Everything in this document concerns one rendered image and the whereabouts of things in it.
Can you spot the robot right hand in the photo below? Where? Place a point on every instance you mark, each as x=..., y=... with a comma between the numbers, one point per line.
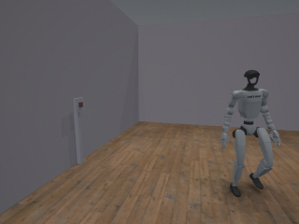
x=224, y=139

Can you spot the right robot upper arm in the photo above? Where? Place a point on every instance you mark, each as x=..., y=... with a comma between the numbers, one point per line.
x=234, y=96

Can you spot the robot left foot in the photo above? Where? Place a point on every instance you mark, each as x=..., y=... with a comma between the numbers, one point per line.
x=256, y=181

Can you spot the right robot forearm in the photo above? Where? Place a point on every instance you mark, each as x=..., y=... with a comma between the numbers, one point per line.
x=227, y=121

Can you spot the robot left hand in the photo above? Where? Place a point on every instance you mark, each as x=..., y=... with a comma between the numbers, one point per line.
x=274, y=136

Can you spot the robot left shin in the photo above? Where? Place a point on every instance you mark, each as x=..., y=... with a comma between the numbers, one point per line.
x=261, y=170

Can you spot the left robot upper arm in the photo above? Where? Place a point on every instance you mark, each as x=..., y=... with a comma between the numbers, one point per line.
x=264, y=108

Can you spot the left robot forearm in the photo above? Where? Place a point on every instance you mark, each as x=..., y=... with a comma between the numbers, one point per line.
x=268, y=121

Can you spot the panel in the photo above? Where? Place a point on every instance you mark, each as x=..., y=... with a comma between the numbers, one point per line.
x=78, y=132

